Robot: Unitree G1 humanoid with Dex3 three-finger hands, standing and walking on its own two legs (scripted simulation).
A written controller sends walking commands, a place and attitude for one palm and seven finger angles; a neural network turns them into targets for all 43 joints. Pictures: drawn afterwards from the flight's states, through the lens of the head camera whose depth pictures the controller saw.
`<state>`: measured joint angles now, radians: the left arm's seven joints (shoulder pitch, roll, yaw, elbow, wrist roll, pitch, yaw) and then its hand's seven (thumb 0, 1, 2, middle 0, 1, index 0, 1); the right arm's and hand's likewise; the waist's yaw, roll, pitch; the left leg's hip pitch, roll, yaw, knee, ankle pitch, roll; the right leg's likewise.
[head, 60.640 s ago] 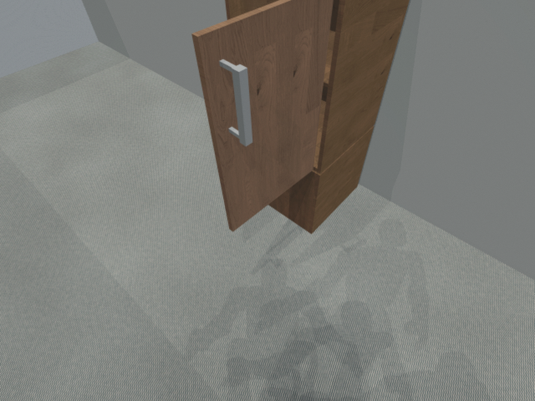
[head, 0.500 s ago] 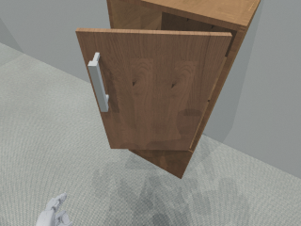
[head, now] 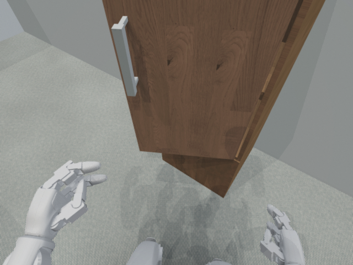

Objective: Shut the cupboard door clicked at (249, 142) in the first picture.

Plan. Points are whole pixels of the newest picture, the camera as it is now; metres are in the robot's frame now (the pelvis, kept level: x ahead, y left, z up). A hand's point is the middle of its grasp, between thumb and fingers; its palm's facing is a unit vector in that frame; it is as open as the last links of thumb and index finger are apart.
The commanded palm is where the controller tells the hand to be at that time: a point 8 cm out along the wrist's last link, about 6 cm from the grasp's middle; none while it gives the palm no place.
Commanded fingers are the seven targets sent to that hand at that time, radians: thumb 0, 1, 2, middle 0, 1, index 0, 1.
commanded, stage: raise the hand and make a fist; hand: left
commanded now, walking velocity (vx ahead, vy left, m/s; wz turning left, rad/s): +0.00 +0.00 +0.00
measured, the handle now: (128, 59) +0.53 +0.17 +0.18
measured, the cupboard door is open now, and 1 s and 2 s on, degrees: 29 29 29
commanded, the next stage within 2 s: bring the fist close to the handle in 1.32 s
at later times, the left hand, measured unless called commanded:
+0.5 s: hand (66, 180) +0.23 +0.22 +0.13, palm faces +0.01 -1.00 -0.06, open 3.3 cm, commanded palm +0.20 +0.27 +0.14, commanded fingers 0.00 0.90 0.90 -1.21 -1.40 -1.21 -1.40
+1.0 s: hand (59, 153) +0.25 +0.22 +0.19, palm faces +0.02 -1.00 -0.06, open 3.1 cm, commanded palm +0.22 +0.26 +0.19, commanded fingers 0.00 0.90 0.90 -1.30 -1.50 -1.30 -1.50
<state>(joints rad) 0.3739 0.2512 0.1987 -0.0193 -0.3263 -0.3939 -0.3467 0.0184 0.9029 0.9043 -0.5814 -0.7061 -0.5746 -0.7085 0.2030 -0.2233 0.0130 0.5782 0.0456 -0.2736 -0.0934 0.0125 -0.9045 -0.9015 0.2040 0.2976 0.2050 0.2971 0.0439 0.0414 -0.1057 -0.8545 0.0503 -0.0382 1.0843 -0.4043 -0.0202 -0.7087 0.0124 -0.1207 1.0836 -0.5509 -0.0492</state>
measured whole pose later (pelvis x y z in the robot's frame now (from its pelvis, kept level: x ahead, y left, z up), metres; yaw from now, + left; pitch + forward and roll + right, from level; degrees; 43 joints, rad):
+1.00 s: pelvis +0.02 +0.02 +0.06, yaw +0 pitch +0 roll -1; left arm 0.27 0.28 0.21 -0.19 -0.31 -0.03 -0.23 0.02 0.90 0.90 -1.30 -1.49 -1.29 -1.49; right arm 0.24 -0.24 0.07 0.60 0.06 -0.26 -0.08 0.01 -0.90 -0.90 0.21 0.30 0.21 0.30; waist 0.04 0.06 -0.05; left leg -0.41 0.02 0.02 0.67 -0.26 0.01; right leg -0.27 -0.01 -0.07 0.65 -0.38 -0.01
